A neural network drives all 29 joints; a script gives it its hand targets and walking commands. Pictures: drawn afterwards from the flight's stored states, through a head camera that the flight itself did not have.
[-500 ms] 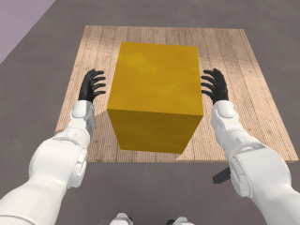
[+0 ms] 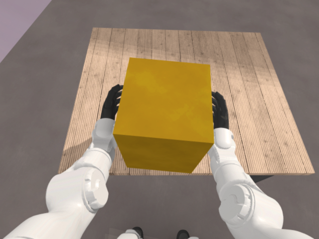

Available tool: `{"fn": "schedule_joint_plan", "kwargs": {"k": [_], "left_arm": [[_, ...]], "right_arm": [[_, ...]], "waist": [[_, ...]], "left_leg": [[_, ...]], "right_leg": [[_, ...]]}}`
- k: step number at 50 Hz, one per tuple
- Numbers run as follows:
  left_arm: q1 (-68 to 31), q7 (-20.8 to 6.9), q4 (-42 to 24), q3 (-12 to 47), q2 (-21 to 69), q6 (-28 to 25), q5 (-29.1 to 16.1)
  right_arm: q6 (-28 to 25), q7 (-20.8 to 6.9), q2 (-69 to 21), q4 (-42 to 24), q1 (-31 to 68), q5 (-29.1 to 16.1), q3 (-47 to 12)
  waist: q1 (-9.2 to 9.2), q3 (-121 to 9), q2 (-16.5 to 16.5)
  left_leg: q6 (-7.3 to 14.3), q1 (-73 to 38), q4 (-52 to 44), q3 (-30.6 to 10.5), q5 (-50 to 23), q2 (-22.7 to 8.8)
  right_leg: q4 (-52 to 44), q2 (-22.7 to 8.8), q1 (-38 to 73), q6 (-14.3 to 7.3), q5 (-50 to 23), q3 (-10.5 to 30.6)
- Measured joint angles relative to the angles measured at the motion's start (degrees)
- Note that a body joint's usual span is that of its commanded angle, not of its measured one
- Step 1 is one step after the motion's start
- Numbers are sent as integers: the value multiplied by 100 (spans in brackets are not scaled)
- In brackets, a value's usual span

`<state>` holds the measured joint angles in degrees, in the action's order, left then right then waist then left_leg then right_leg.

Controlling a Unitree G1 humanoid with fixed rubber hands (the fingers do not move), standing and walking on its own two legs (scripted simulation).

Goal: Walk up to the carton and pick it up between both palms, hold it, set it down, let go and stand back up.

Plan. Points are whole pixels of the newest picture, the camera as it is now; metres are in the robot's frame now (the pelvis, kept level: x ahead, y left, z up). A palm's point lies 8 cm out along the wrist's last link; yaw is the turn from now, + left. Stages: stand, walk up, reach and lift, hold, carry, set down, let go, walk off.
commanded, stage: reach and lift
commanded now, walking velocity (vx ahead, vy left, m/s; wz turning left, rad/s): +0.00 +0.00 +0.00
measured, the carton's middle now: (163, 121) +0.41 +0.02 -0.02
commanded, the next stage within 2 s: none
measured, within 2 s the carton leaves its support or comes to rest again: leaves its support in 1.46 s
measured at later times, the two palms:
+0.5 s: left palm (109, 121) +0.39 +0.16 +0.01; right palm (222, 124) +0.39 -0.13 +0.02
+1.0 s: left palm (106, 120) +0.39 +0.17 +0.00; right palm (219, 123) +0.40 -0.12 +0.02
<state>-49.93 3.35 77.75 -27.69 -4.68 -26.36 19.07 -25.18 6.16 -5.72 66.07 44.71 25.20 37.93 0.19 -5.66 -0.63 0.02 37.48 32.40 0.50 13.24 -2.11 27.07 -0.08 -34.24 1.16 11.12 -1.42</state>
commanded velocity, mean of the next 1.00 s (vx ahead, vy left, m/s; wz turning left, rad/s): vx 0.00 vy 0.00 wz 0.00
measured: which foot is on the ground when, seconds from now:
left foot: down 0.00-1.00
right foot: down 0.00-1.00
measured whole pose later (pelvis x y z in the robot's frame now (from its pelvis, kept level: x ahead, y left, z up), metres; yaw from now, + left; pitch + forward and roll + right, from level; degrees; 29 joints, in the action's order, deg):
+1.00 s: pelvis +0.02 -0.01 +0.02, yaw +3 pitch +14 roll -1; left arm -38.6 0.1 60.7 -32.5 1.5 -20.3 28.1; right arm -25.8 5.4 -10.4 59.8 37.5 32.3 42.2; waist 0.1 -2.9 -3.2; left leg -0.5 25.1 21.1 1.3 9.4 -2.2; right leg 16.1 -0.6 -21.1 0.4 8.5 -4.5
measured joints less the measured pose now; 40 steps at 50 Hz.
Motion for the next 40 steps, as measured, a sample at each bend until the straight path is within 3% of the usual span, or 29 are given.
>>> {"fn": "schedule_joint_plan", "kwargs": {"k": [5,11,26,40], "left_arm": [[518,-41,-622,-276,341,145,437],[837,-81,-1139,-408,554,412,723],[1027,-354,-1524,-658,612,599,948],[1098,-343,-1652,-545,611,604,922]], "right_arm": [[-54,-115,-236,-344,-351,586,521],[6,-198,-292,-446,-499,881,667],[145,-128,-495,-745,-672,854,509],[-16,-89,-481,-632,-674,815,509]], "waist": [[93,102,23],[101,195,-49],[14,366,-199],[12,308,-220]], "left_leg": [[22,-499,-362,52,-83,27],[-6,-893,-688,51,-192,7],[-74,-1337,-1104,37,-362,3],[-48,-1271,-1077,75,-330,0]], "right_leg": [[-405,-36,520,23,-103,-6],[-755,-23,943,-11,-210,-73],[-933,-38,1323,-84,-203,-209],[-1038,-54,1337,-66,-227,-257]]}}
